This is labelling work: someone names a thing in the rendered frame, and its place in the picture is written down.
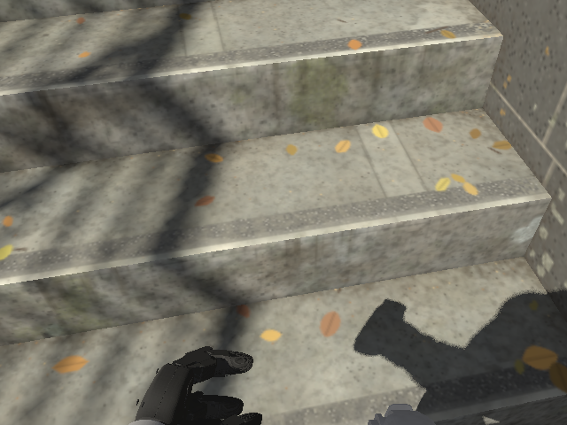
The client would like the left robot hand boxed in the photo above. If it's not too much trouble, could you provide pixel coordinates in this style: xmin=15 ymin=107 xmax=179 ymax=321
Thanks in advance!
xmin=135 ymin=346 xmax=262 ymax=425

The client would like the robot right shin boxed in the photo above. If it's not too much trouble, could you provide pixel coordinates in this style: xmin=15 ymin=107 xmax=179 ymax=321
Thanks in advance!
xmin=384 ymin=404 xmax=436 ymax=425

